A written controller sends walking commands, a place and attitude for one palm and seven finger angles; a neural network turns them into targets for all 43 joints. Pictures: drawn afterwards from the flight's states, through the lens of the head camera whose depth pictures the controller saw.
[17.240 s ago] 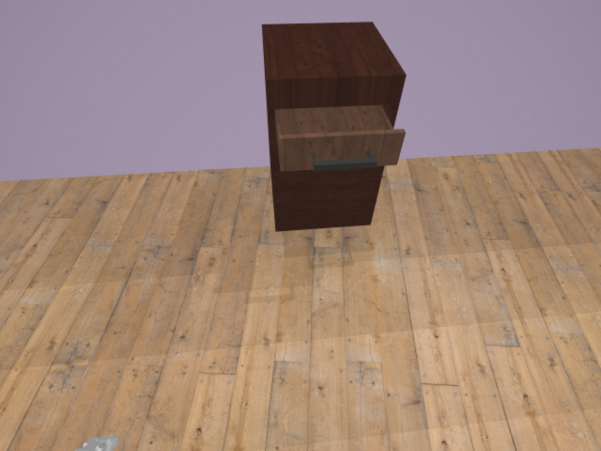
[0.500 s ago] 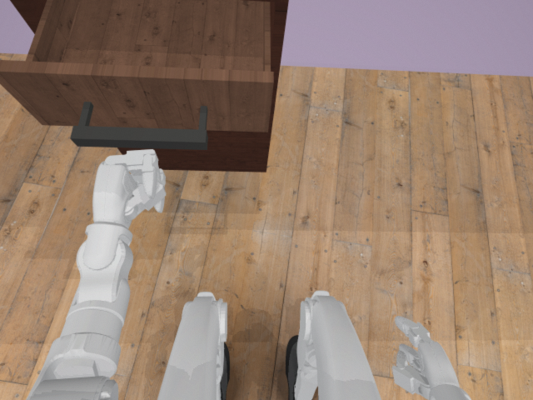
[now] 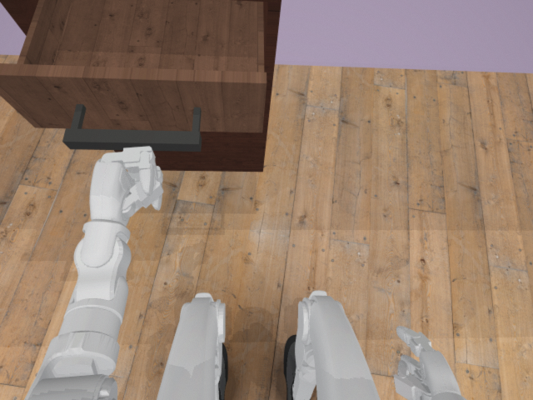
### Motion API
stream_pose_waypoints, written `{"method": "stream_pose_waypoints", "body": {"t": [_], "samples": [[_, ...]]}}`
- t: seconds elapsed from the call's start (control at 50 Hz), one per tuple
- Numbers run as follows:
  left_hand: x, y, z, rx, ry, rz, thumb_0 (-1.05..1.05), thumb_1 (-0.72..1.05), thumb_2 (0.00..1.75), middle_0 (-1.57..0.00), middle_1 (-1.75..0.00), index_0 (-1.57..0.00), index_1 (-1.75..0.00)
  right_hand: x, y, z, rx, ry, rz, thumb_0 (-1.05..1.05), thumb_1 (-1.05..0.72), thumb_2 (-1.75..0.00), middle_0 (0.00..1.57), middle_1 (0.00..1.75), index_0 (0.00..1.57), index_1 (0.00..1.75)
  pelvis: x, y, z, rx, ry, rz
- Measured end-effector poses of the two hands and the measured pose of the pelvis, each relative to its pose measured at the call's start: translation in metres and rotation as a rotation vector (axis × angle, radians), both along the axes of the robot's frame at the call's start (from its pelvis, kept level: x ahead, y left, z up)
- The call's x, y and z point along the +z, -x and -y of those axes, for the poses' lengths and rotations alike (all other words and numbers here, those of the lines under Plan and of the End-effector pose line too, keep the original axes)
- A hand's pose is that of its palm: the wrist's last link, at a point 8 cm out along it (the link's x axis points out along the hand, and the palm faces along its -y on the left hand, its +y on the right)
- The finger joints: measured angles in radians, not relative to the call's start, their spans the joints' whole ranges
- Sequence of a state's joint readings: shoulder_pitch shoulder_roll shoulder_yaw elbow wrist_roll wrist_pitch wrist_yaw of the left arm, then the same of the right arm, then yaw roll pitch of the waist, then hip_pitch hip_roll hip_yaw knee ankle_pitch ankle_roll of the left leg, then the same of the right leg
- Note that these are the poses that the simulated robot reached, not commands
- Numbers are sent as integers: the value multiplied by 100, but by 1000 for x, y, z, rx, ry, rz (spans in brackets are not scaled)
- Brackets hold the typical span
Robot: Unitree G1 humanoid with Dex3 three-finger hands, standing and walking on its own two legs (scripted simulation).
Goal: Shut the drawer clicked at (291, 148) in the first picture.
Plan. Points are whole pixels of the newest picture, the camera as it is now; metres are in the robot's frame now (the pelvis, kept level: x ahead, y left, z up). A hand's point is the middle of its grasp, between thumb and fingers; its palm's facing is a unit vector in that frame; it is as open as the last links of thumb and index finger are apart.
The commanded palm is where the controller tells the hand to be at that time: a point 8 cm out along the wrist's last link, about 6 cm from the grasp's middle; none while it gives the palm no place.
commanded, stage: push the drawer shut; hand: left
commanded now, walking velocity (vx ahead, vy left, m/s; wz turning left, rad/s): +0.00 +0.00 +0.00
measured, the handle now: (137, 127) +0.51 +0.21 -0.01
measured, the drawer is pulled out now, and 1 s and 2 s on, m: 0.16 0.06 0.00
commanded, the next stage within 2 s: pull the fist back off the drawer in 1.90 s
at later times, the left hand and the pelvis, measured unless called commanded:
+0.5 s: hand (159, 163) +0.45 +0.17 -0.01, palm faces +0.00 -1.00 -0.07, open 3.2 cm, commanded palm +0.45 +0.20 +0.00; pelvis -0.01 +0.00 -0.01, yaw +0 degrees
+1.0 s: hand (164, 121) +0.52 +0.17 -0.01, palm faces +0.01 -1.00 -0.06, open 3.4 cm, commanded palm +0.51 +0.19 +0.00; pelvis -0.02 +0.01 -0.02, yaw -2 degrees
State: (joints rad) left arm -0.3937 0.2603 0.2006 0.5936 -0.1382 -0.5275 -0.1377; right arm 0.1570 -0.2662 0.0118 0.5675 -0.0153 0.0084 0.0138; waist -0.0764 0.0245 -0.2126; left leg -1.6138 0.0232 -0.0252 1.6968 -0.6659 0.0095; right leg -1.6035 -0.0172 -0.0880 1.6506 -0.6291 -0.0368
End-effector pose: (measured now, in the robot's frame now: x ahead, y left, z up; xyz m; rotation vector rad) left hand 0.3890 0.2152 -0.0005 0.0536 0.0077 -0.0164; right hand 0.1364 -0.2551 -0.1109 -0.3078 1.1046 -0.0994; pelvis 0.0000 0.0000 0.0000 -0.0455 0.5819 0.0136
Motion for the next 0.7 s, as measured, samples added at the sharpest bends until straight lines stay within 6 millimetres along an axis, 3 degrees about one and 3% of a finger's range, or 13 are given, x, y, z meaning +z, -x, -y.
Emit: {"method": "stream_pose_waypoints", "body": {"t": [0.14, 0.26, 0.5, 0.7], "samples": [[-3, -5, 0, -1, -8, -10, 2, 89, 90, -140, -160, -140, -160, 0, -5, 3, 3, 9, 13, 1, -90, -90, 20, 30, 20, 30, -2, 1, 0, -1, 0, 3], [-6, -20, -6, 15, -11, 2, 2, 88, 90, -140, -160, -140, -160, -5, 0, 2, 7, 19, -5, 1, -90, -90, 20, 30, 20, 30, -5, 3, 0, 3, 4, -7], [-5, -38, -5, 18, -12, -8, 2, 87, 95, -140, -160, -140, -160, -12, 35, 0, -15, 16, -91, 1, -90, -90, 20, 30, 20, 30, -7, 9, -2, 7, 8, -10], [-5, -69, -6, 25, -13, 6, 3, 86, 96, -140, -160, -140, -160, -12, 70, 7, -47, 54, -157, 1, -90, -90, 20, 30, 20, 30, -14, 15, -2, 4, 16, -17]]}}
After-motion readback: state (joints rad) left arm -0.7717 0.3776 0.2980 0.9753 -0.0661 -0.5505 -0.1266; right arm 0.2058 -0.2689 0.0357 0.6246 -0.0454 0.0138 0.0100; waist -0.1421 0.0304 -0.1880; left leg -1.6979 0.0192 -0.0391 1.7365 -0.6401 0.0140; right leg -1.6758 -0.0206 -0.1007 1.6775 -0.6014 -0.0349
